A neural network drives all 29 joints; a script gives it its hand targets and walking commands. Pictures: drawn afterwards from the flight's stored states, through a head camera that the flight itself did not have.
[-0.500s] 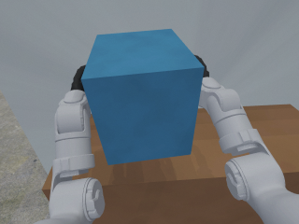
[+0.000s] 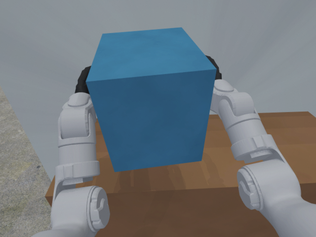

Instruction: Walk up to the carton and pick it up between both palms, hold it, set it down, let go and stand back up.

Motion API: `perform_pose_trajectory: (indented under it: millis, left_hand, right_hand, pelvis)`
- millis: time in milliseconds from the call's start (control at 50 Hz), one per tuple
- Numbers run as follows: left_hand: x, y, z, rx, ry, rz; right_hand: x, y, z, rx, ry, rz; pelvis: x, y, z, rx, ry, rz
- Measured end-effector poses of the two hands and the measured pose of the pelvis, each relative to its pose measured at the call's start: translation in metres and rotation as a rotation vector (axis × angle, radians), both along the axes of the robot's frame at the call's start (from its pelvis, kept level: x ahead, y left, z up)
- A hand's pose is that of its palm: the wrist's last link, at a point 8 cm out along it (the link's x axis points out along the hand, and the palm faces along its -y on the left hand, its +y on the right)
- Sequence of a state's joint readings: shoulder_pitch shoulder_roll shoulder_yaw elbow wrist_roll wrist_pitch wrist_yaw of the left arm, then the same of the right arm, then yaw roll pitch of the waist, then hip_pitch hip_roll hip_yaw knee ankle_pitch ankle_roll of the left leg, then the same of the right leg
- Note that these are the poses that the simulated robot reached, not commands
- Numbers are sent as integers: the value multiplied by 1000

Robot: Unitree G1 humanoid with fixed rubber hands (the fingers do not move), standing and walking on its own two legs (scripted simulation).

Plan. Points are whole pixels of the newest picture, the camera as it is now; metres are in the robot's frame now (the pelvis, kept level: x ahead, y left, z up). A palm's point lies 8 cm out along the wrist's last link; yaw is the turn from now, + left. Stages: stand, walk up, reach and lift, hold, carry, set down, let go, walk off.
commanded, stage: hold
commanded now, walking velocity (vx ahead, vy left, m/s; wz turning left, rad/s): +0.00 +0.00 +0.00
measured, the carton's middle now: (150, 95) +0.39 +0.01 +0.24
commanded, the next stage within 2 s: set down in 1.68 s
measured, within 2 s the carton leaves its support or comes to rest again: neither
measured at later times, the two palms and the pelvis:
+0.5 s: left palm (84, 98) +0.36 +0.17 +0.25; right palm (211, 86) +0.37 -0.14 +0.27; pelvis +0.01 +0.00 +0.00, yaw +0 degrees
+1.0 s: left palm (86, 97) +0.36 +0.16 +0.26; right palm (213, 85) +0.37 -0.15 +0.27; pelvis +0.00 +0.00 +0.00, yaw +0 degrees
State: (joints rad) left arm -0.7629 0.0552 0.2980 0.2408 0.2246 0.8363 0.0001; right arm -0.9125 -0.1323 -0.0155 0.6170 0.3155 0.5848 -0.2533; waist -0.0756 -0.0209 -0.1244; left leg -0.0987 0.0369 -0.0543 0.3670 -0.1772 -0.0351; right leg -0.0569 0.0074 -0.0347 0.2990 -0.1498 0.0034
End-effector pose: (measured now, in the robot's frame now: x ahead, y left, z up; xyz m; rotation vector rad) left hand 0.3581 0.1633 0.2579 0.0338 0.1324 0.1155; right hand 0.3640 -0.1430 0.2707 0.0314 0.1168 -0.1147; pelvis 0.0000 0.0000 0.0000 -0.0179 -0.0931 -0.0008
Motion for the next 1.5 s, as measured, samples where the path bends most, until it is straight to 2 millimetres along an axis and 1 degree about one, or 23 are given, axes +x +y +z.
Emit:
perform_pose_trajectory:
  millis: [180,280,400,700,900,1020,1140,1320,1440,1500]
  left_hand:
    - [5,-2,-1,-1,24,-6]
    - [5,0,3,-5,-13,-9]
    - [7,3,-4,-8,24,-14]
    - [5,1,-5,-1,9,-13]
    - [3,-2,-2,-10,5,-10]
    - [5,-2,0,-3,12,-8]
    - [5,0,1,-6,2,-7]
    - [8,2,-2,7,21,-7]
    - [7,4,0,0,-7,-3]
    - [7,4,-3,-12,2,-4]
  right_hand:
    - [4,-3,-4,2,24,-3]
    - [2,0,1,-15,-12,-3]
    - [4,3,-3,3,25,-9]
    - [1,1,-4,10,10,-12]
    - [0,-2,-2,2,6,-10]
    - [3,-2,-1,6,13,-7]
    - [3,-1,1,-9,2,-4]
    - [6,2,-5,5,22,-2]
    - [6,4,-2,-1,-6,2]
    - [6,4,-3,6,4,-3]
  pelvis:
    - [1,0,0,3,8,-2]
    - [4,-1,1,0,7,-1]
    - [5,2,0,2,-1,0]
    - [6,6,0,-1,-2,-10]
    - [4,3,0,1,-5,-9]
    - [3,1,0,1,1,-6]
    - [4,0,0,1,5,-2]
    - [5,2,0,1,7,2]
    - [7,4,1,-1,8,-3]
    - [7,4,1,-1,-2,-2]
